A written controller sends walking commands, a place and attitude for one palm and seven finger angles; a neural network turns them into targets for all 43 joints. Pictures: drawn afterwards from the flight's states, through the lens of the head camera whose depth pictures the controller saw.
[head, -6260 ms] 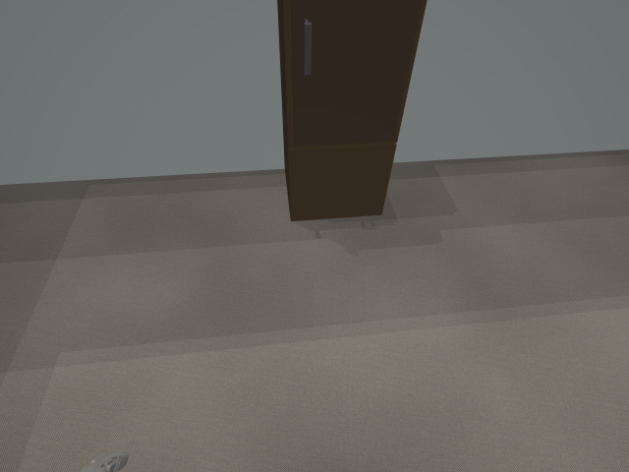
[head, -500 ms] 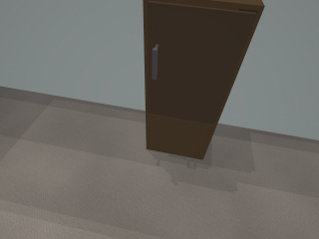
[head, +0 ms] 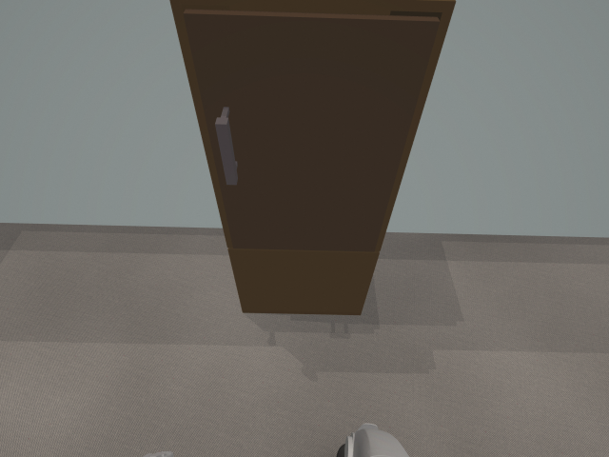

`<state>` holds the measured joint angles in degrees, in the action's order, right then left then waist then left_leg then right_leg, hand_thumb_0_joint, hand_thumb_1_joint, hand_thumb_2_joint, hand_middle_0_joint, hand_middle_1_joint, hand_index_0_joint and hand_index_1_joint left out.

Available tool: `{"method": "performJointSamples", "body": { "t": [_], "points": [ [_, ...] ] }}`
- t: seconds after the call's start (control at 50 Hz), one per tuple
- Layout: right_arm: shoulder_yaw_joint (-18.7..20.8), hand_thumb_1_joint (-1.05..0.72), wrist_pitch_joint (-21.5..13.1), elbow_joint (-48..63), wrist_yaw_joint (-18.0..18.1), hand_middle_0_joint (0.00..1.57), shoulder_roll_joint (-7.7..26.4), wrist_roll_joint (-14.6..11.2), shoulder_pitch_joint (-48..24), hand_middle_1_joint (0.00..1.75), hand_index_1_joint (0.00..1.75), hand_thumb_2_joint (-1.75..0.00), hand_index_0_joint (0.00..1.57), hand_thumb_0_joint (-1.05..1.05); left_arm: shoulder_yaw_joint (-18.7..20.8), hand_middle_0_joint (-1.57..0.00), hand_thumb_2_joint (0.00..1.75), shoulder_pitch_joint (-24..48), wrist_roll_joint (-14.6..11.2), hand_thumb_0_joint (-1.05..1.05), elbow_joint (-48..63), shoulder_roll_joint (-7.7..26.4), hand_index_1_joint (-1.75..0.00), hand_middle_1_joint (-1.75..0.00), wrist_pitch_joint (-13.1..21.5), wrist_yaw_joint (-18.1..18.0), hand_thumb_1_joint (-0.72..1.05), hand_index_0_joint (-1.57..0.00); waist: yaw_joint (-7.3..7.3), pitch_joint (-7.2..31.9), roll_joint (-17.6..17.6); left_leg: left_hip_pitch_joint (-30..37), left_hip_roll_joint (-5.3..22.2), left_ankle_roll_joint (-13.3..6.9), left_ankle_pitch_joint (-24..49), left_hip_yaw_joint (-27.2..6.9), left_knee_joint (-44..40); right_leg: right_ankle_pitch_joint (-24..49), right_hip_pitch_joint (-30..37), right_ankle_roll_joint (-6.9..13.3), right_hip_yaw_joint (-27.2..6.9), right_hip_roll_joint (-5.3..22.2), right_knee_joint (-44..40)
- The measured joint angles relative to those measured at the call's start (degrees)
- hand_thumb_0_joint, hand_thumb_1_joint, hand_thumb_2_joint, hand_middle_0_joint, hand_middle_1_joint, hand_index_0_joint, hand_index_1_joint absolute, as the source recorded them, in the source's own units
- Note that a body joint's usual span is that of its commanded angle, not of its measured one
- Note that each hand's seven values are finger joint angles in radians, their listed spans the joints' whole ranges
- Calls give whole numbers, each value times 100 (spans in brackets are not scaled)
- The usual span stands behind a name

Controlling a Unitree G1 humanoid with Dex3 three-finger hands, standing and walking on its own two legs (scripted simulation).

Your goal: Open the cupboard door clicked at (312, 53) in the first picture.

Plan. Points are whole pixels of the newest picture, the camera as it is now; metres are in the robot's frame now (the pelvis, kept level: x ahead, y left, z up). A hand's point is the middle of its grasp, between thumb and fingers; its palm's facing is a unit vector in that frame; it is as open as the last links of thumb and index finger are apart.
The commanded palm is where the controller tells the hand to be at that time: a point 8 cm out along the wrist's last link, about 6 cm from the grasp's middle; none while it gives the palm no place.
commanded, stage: take the last steps up to it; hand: left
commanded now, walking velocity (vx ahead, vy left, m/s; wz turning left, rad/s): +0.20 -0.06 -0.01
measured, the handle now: (229, 147) +0.64 +0.15 +0.03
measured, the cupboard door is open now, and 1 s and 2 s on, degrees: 0 0 0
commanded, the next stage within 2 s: come to a stop and stand still in 0.10 s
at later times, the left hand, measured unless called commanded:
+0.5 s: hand out of the picture +0.15 +0.15 -0.18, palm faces +0.09 -0.98 -0.19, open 7.3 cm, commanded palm none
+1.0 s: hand out of the picture +0.09 +0.12 -0.16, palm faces +0.02 -0.97 -0.23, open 7.4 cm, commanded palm none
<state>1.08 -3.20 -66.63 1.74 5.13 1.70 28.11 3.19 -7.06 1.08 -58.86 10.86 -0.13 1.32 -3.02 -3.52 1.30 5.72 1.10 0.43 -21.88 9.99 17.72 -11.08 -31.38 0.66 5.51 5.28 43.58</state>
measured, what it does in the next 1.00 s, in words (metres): walks ahead: right foot, then left foot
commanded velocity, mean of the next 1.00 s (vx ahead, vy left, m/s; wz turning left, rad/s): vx -0.03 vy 0.03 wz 0.00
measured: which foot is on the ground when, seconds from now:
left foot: down 0.00-0.08, up 0.10-0.50, down 0.52-0.92, up 0.94-1.00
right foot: up 0.00-0.06, down 0.08-0.54, up 0.56-0.84, down 0.86-1.00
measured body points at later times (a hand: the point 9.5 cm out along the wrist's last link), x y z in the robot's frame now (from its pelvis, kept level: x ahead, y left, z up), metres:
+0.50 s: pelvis +0.12 -0.03 +0.00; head +0.14 -0.03 +0.45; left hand +0.14 +0.20 -0.16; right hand +0.21 -0.26 -0.15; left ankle +0.16 +0.09 -0.73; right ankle +0.15 -0.12 -0.73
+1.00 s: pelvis +0.08 -0.06 +0.01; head +0.07 -0.08 +0.46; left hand +0.09 +0.17 -0.14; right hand +0.11 -0.30 -0.16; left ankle +0.13 +0.08 -0.72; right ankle +0.04 -0.16 -0.73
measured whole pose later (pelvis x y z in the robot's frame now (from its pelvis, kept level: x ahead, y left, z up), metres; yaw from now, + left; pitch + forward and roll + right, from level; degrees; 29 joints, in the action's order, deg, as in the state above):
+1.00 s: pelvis +0.08 -0.06 +0.01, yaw -2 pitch -2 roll +1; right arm 2.6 2.0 -61.9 0.4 11.5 1.1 13.5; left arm 0.5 -17.4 0.9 -62.5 8.2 0.0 -1.2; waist 0.3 0.5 -1.9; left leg -16.5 2.7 1.3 -13.8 2.6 29.6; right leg -18.1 -6.7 1.2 2.1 0.9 26.3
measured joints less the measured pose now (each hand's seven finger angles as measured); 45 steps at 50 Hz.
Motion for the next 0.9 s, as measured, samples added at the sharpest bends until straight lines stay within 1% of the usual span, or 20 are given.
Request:
{"method": "performJointSamples", "body": {
  "t": [0.06, 0.08, 0.1, 0.14, 0.16, 0.2, 0.24, 0.3, 0.38, 0.48, 0.5, 0.52, 0.56, 0.6, 0.64, 0.68, 0.74, 0.8, 0.86, 0.9],
  "points": [
    [20, -91, 54, -105, -21, 20, 3, -19, 145, 30, 30, -90, 20, 0, -37, -20, 90, 142, 3, 0, 111, -28, -30, -30, 153, 4, 91, -20, -72, -102, -131, -42, 216, 144, -491, -8, 648, 67, 528, 174, 148, -217, -807],
    [25, -91, 82, -148, -43, 20, -13, -48, 176, 30, 30, -90, 20, 0, -37, -20, 90, 158, 21, 0, 135, -22, -30, -30, 252, -7, 91, -20, -45, -111, -114, -272, 290, 135, -669, -28, 1297, 409, 642, 270, 169, -233, -916],
    [29, -91, 131, -173, -60, 20, -1, -84, 109, 30, 30, -90, 20, 0, -27, -20, 90, 183, 16, 0, 139, -48, -30, -30, 339, -32, 91, -20, -23, -171, -151, -658, 352, 89, -813, -202, 2300, 333, 605, 332, 206, -274, -690],
    [59, -91, 206, -138, -65, 20, 63, -140, -86, 30, 30, -90, 20, 0, -59, -20, 90, 164, -29, 0, 117, -124, -30, -30, 395, -71, 91, -20, -10, -258, -234, -1477, 321, -39, -864, -625, 4162, -78, 760, 398, 297, -352, -539],
    [90, -91, 230, -97, -67, 20, 104, -142, -195, 30, 30, -90, 20, 1, -79, -20, 90, 117, -44, 0, 83, -167, -30, -30, 377, -91, 91, -20, 11, -250, -266, -1836, 315, -79, -721, -714, 4755, -180, 901, 407, 331, -392, -635],
    [130, -91, 270, 39, -70, 20, 198, -106, -449, 30, 30, -90, 20, 1, -112, -20, 90, -29, -52, 0, 2, -247, -30, -30, 329, -142, 91, -20, 49, -173, -305, -2463, 365, -104, -338, -749, 5270, -160, 1168, 367, 378, -459, -963],
    [151, -91, 284, 225, -60, 20, 272, -70, -715, 30, 30, -90, 20, 1, -23, -20, 90, -160, -86, -1, -33, -238, -30, -30, 340, -265, 94, -20, 80, -80, -332, -2931, 438, -61, -63, -756, 5118, -68, 1390, 390, 429, -526, -1311],
    [136, -91, 282, 474, -22, 19, 363, -71, -1123, 30, 30, -90, 20, 0, -81, -20, 90, -312, -21, -2, -140, -171, -30, -30, 287, -304, 95, -20, 158, 39, -334, -3196, 463, 63, 102, -714, 4106, 19, 1592, 421, 416, -578, -1663],
    [144, -93, 345, 647, 27, 19, 489, -113, -1581, 30, 30, -90, 20, 1, -160, -20, 90, -470, 9, -1, -230, -229, -30, -30, 162, -293, 94, -20, 332, 95, -366, -3049, 349, 171, 211, -752, 2871, -50, 1684, 385, 322, -612, -1696],
    [157, -93, 460, 769, -21, 19, 538, -122, -1892, 30, 30, -90, 20, 0, -138, -20, 90, -613, 15, 0, -236, -274, -30, -30, 18, -302, 92, -20, 481, 67, -273, -2560, 156, 218, 374, -727, 2019, -326, 1675, 287, 297, -538, -1349],
    [154, -93, 462, 791, -28, 19, 529, -119, -1918, 30, 30, -90, 20, 0, -129, -20, 90, -639, 9, 0, -232, -268, -30, -30, -8, -305, 92, -20, 492, 60, -246, -2400, 140, 207, 642, -711, 1755, -396, 1651, 254, 306, -518, -1239],
    [152, -93, 451, 803, -31, 19, 509, -114, -1942, 30, 30, -90, 20, 0, -119, -20, 90, -650, -2, 0, -232, -250, -30, -30, -39, -307, 92, -20, 494, 42, -201, -2282, 116, 96, 885, -691, 1562, -473, 1619, 216, 315, -484, -1114],
    [115, -92, 443, 832, -33, 19, 410, -95, -1989, 30, 30, -90, 20, 0, -98, -20, 90, -634, -28, 0, -213, -174, -30, -30, -114, -327, 92, -20, 552, -49, 2, -2208, -1, -110, 822, -607, 1519, -588, 1579, 104, 234, -358, -916],
    [61, -92, 434, 867, -17, 19, 329, -77, -2034, 30, 30, -90, 20, 0, -91, -20, 90, -638, -47, 0, -184, -119, -30, -30, -172, -348, 91, -20, 597, -94, 92, -2154, -29, -203, 793, -524, 1399, -1301, 1402, -26, 5, -364, -325],
    [27, -92, 435, 901, 19, 19, 270, -67, -2085, 30, 30, -90, 20, 0, -76, -20, 90, -614, -45, 0, -173, -86, -30, -30, -226, -344, 91, -20, 576, -129, 79, -2145, -17, -232, 896, -506, 1243, -1686, 1214, -88, -230, -422, 381],
    [39, -92, 429, 935, 53, 20, 260, -67, -2154, 30, 30, -90, 20, 0, -61, -20, 90, -597, -35, 0, -153, -62, -30, -30, -234, -332, 91, -20, 548, -160, 33, -2177, 9, -232, 1026, -496, 1121, -1763, 1118, -141, -392, -442, 824],
    [43, -92, 433, 946, 28, 20, 271, -60, -2221, 30, 30, -90, 20, 0, -52, -20, 90, -594, -30, 0, -123, -21, -30, -30, -240, -321, 91, -20, 508, -159, -24, -2251, 54, -199, 1181, -465, 995, -1769, 1183, -224, -499, -391, 869],
    [68, -92, 431, 911, -13, 20, 294, -57, -2199, 30, 30, -90, 20, 0, -73, -20, 90, -594, -29, 0, -126, 4, -30, -30, -237, -307, 91, -20, 439, -102, -93, -2336, 98, -137, 1303, -457, 933, -1722, 1498, -244, -463, -304, 228],
    [99, -91, 452, 815, -63, 20, 325, -76, -2067, 30, 30, -90, 20, 0, -110, -20, 90, -662, -20, 0, -150, 14, -30, -30, -147, -292, 91, -20, 386, 35, -117, -2460, 109, -25, 1346, -444, 1025, -1069, 2072, -207, -409, -243, -1087],
    [164, -92, 488, 711, -57, 20, 418, -126, -1950, 30, 30, -90, 20, 0, -155, -20, 90, -705, 1, 0, -257, -86, -30, -30, -77, -299, 91, -20, 335, 79, -301, -2463, 194, 55, 1186, -561, 1147, -885, 2214, -103, -331, -359, -1299]
  ]
}}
